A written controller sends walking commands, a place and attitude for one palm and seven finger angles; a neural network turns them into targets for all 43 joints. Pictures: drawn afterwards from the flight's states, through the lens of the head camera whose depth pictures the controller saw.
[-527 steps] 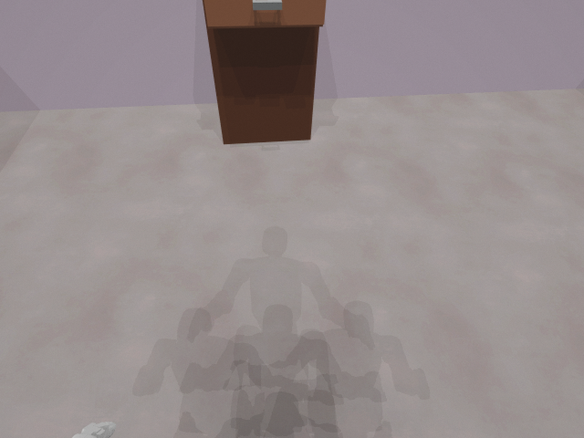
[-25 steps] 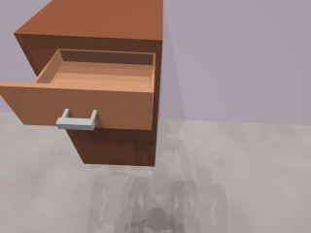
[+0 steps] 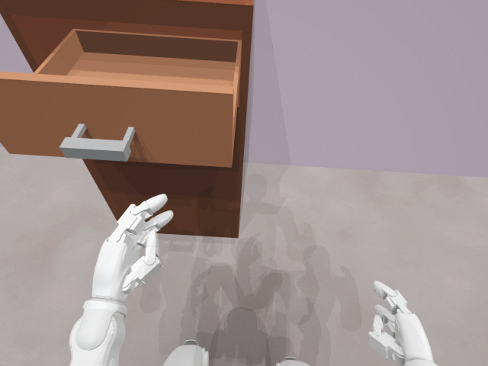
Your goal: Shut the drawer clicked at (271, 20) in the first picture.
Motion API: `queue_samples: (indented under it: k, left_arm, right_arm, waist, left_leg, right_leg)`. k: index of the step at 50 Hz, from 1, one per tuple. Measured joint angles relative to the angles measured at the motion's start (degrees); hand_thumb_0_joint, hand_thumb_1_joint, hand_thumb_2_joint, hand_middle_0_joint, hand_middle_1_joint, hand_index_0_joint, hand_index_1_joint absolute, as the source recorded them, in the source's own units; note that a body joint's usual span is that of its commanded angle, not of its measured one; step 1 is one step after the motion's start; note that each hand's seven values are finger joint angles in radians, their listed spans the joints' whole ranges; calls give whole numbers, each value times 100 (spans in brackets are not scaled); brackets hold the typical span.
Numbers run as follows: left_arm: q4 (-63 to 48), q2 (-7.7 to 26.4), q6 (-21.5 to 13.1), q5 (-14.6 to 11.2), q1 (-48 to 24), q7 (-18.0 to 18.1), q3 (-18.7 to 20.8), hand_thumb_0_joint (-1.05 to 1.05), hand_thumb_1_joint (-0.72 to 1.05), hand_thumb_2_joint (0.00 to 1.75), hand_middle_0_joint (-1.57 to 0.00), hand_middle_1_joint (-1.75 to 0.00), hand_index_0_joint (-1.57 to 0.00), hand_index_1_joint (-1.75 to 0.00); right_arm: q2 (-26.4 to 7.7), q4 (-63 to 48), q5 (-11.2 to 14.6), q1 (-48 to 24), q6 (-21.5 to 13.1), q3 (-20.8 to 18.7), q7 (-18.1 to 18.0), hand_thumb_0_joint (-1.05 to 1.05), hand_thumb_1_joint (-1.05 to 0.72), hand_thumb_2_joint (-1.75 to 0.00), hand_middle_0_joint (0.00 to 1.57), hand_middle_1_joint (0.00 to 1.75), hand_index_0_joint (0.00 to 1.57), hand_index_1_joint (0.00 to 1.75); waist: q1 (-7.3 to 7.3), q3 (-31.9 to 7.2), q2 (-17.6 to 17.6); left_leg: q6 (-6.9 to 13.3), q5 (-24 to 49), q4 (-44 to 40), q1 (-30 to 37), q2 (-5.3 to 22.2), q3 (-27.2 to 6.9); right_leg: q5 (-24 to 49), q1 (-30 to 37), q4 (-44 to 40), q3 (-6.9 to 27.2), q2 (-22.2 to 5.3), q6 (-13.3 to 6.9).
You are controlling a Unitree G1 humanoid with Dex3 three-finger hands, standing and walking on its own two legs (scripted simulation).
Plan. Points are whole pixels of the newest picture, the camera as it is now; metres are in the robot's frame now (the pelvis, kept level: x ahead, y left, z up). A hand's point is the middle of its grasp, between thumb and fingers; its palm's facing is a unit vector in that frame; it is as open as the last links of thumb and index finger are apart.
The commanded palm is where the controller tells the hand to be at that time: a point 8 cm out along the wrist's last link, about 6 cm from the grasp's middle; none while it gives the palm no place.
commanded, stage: raise the hand and make a fist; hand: left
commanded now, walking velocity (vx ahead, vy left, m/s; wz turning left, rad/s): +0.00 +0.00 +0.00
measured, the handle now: (101, 140) +0.46 +0.28 +0.10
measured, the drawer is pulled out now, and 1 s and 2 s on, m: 0.21 0.20 0.14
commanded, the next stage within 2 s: bring the fist close to the handle in 1.58 s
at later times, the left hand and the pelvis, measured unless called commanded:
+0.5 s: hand (167, 223) +0.35 +0.15 +0.02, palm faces -0.04 -1.00 -0.02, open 3.9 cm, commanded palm +0.33 +0.20 +0.02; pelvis +0.01 -0.02 -0.02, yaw +0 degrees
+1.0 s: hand (180, 172) +0.46 +0.14 +0.03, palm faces -0.03 -1.00 -0.02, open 3.0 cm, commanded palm +0.45 +0.19 +0.04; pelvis +0.00 +0.01 -0.02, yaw -1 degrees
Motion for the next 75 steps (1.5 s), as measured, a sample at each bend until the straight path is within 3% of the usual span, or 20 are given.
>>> queue_samples:
  k: [3,7,10,13,15,18,21,23,32,43,49,55,62,69,75]
  left_arm:
    - [-80,39,330,-48,64,-279,-1,0,92,90,-41,-53,-41,-53]
    - [-371,161,886,-52,359,3,106,1,91,90,-49,-62,-49,-62]
    - [-640,287,795,-87,361,187,198,1,90,90,-55,-68,-55,-68]
    - [-679,425,637,-185,-12,62,236,2,90,90,-61,-74,-61,-75]
    - [-529,504,723,-249,-401,-124,258,1,90,90,-65,-79,-65,-79]
    - [-143,574,1127,-320,-969,-334,351,1,90,90,-71,-85,-71,-86]
    - [197,580,1487,-361,-1283,-329,528,1,90,90,-77,-92,-77,-92]
    - [320,545,1545,-358,-1367,-226,619,1,90,90,-81,-96,-81,-96]
    - [1037,437,1025,-105,-1969,107,575,1,90,90,-99,-116,-99,-116]
    - [2608,581,886,217,-3578,517,676,1,90,90,-121,-139,-121,-140]
    - [3605,714,768,348,-4420,466,893,0,89,91,-132,-151,-132,-151]
    - [4387,850,605,478,-5112,525,1024,-2,84,92,-137,-157,-137,-157]
    - [5007,1093,578,649,-5819,767,1157,2,87,95,-139,-159,-139,-160]
    - [5144,1293,604,731,-5988,758,1398,5,92,95,-140,-160,-140,-160]
    - [4834,1200,552,698,-5707,729,1448,4,92,93,-140,-160,-140,-160]
  right_arm:
    - [-70,-497,76,-159,262,-33,17,1,-90,-90,20,30,20,30]
    - [5,-750,71,-243,450,28,-148,1,-90,-90,19,30,20,30]
    - [116,-609,24,-217,422,134,-255,1,-90,-90,19,30,20,30]
    - [194,-325,15,-151,386,293,-313,1,-90,-90,20,30,20,30]
    - [232,-159,30,-82,409,387,-334,1,-90,-90,20,30,20,30]
    - [273,-4,59,68,515,461,-343,1,-90,-90,20,30,21,30]
    - [270,34,63,281,633,445,-325,1,-90,-90,20,30,21,30]
    - [232,37,59,444,678,389,-305,1,-90,-90,20,30,21,30]
    - [-61,174,55,823,842,112,-246,1,-90,-90,20,30,20,30]
    - [29,184,7,643,1047,173,-164,1,-90,-90,20,30,20,30]
    - [129,169,-54,703,1218,277,-69,1,-90,-90,20,30,20,30]
    - [170,299,-123,819,1344,317,-33,1,-90,-90,20,30,21,30]
    - [124,453,-226,991,1415,296,1,1,-90,-90,20,30,21,30]
    - [32,386,-260,1251,1596,263,76,1,-90,-90,20,30,21,30]
    - [24,335,-236,1388,1760,222,125,1,-90,-90,20,30,20,30]
  waist:
    - [82,-1,-52]
    - [183,80,21]
    - [238,108,135]
    - [263,99,239]
    - [250,91,296]
    - [161,86,354]
    - [35,65,372]
    - [-36,51,369]
    - [-152,42,282]
    - [-347,86,238]
    - [-416,67,275]
    - [-481,103,305]
    - [-691,102,350]
    - [-855,105,360]
    - [-832,109,343]
  left_leg:
    - [-38,-247,640,-537,57,-66]
    - [-127,-416,1017,-862,133,-243]
    - [-165,-458,1127,-1015,172,-403]
    - [-195,-471,1191,-1157,195,-515]
    - [-204,-472,1205,-1220,210,-541]
    - [-213,-452,1140,-1223,220,-503]
    - [-198,-413,978,-1131,230,-388]
    - [-175,-381,844,-1044,226,-303]
    - [-75,-313,613,-908,198,-137]
    - [4,-254,605,-1021,193,-142]
    - [47,-237,614,-1131,188,-129]
    - [74,-224,718,-1356,169,-169]
    - [93,-200,829,-1655,177,-203]
    - [102,-196,795,-1705,237,-143]
    - [91,-207,678,-1543,272,-89]
  right_leg:
    - [-426,-509,664,-32,29,-36]
    - [-591,-739,948,-184,108,-119]
    - [-624,-797,960,-333,165,-178]
    - [-631,-877,958,-435,204,-207]
    - [-627,-927,954,-457,223,-219]
    - [-599,-959,906,-419,231,-211]
    - [-538,-939,789,-311,231,-178]
    - [-491,-900,688,-233,223,-150]
    - [-371,-828,469,-80,192,-62]
    - [-243,-891,358,-82,193,9]
    - [-200,-989,336,-67,189,45]
    - [-191,-1179,416,-103,171,64]
    - [-160,-1454,499,-129,179,71]
    - [-108,-1543,452,-61,236,74]
    - [-87,-1413,328,-5,274,74]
